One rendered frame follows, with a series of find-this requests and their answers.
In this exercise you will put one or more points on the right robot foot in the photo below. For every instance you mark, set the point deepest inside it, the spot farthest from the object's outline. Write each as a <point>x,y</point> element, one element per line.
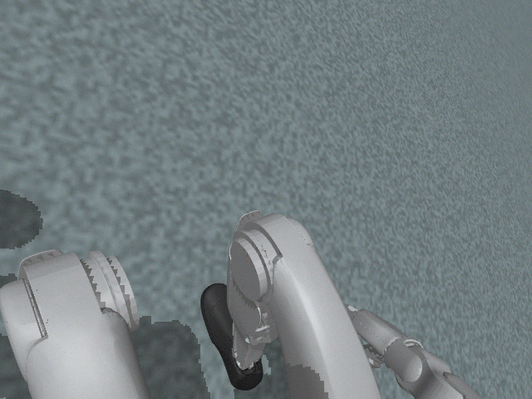
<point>219,325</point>

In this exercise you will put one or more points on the right robot arm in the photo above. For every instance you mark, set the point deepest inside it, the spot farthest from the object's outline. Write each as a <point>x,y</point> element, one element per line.
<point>423,374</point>

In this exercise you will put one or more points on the right robot hand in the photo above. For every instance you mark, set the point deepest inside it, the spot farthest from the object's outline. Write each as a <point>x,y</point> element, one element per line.
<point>376,331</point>

